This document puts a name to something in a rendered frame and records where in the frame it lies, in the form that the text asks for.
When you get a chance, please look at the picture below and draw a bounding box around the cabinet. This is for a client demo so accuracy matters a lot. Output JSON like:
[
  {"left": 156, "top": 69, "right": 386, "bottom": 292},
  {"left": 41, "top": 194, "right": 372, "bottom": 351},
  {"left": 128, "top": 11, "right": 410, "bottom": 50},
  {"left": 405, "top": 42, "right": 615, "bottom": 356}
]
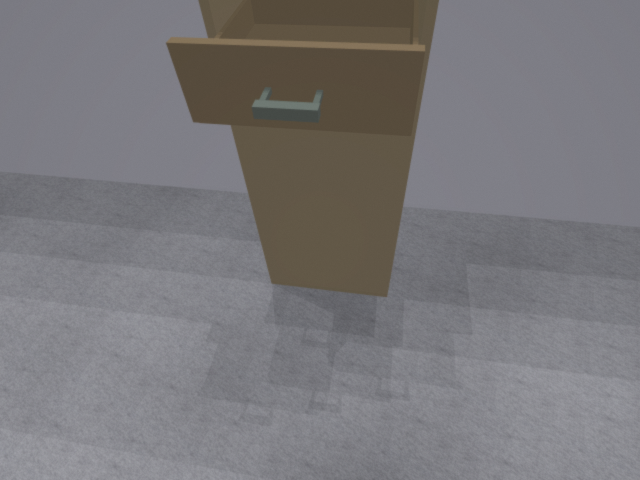
[{"left": 198, "top": 0, "right": 439, "bottom": 297}]

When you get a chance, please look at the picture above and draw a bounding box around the drawer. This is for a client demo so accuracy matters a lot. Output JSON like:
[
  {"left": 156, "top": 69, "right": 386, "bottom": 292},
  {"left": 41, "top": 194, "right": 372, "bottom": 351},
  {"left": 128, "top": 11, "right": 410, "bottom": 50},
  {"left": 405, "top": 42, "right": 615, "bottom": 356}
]
[{"left": 166, "top": 0, "right": 425, "bottom": 136}]

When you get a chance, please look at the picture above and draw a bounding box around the handle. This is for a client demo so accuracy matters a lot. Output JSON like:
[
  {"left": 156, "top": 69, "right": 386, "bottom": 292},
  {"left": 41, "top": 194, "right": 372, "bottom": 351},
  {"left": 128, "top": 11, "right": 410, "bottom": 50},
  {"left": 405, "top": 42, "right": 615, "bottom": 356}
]
[{"left": 252, "top": 87, "right": 323, "bottom": 123}]

